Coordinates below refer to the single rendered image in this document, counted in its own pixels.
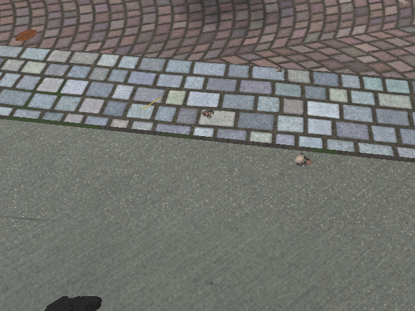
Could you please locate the left robot hand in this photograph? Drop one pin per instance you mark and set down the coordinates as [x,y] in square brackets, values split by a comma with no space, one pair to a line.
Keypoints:
[84,303]

